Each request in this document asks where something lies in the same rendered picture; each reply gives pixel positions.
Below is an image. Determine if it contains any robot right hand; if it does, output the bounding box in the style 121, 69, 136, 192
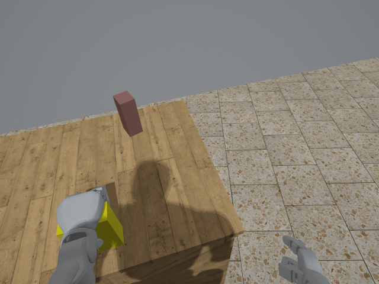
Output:
278, 235, 324, 284

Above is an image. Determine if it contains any table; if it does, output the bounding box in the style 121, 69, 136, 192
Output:
0, 100, 245, 284

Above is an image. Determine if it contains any robot left hand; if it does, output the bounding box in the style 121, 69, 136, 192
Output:
57, 185, 110, 251

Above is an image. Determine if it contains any sponge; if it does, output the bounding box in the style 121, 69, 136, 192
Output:
56, 201, 124, 253

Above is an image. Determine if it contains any left robot forearm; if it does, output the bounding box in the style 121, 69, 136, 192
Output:
48, 228, 97, 284

